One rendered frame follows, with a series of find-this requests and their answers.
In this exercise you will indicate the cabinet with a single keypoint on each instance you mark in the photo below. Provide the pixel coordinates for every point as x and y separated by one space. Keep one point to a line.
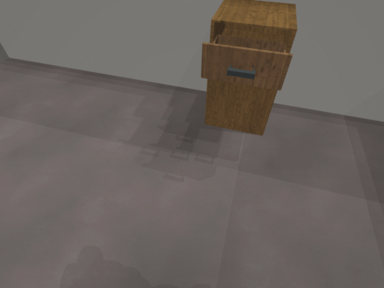
242 107

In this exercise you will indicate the handle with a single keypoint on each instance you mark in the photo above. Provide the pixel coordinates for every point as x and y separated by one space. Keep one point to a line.
241 73

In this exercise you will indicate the drawer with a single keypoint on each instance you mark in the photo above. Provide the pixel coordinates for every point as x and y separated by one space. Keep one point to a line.
269 58

